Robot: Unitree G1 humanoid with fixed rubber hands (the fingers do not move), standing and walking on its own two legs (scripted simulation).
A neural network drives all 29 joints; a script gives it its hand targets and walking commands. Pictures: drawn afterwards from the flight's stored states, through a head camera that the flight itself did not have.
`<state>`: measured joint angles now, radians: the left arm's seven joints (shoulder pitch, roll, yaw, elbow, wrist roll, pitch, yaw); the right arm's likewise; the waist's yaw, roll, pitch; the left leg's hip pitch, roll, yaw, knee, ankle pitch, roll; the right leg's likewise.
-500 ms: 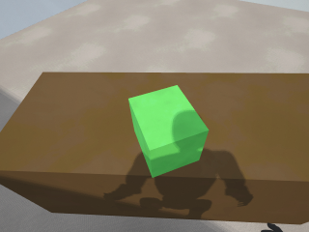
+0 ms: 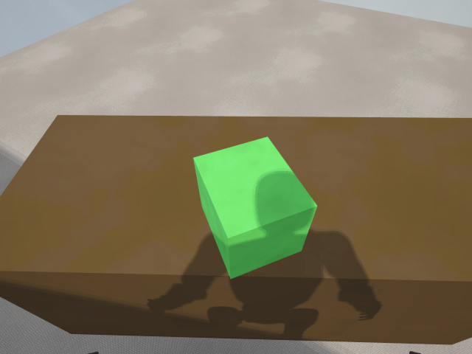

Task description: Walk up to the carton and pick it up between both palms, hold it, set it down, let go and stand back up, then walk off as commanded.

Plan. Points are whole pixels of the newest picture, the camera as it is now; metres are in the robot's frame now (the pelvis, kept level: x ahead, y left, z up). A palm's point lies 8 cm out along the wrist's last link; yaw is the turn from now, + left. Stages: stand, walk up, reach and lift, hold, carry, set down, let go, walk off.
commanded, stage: walk up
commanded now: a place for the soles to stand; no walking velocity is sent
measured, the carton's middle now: (249, 206) +0.43 +0.00 -0.06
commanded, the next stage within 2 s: reach and lift in 0.84 s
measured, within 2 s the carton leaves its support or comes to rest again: neither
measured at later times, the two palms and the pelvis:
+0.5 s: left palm out of the picture +0.09 +0.29 -0.11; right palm out of the picture +0.12 -0.31 -0.11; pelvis +0.01 -0.01 +0.00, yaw +1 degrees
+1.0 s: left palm (96, 346) +0.15 +0.28 -0.11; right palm out of the picture +0.15 -0.29 -0.11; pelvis -0.01 -0.01 -0.01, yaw +0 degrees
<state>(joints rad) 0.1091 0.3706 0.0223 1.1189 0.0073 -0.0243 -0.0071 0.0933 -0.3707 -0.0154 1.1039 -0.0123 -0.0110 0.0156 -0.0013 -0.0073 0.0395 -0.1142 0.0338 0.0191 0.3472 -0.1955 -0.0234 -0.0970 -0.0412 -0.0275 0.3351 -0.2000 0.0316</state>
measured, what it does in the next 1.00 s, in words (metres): stands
